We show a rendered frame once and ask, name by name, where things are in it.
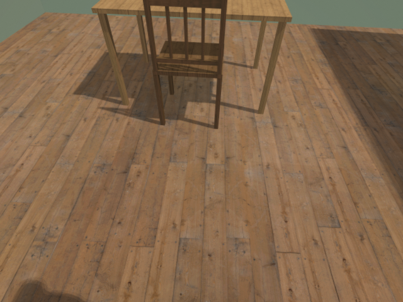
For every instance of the chair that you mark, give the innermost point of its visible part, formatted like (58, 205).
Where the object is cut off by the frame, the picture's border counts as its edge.
(189, 59)

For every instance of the table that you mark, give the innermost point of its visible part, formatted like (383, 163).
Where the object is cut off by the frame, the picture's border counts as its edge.
(254, 10)

